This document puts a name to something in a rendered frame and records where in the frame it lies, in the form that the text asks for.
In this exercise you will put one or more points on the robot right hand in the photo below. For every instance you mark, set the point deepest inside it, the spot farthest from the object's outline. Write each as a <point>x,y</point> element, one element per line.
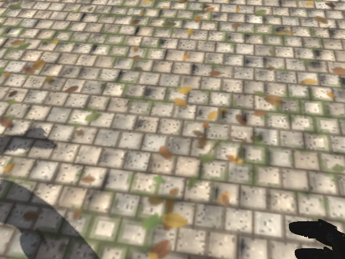
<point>323,232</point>

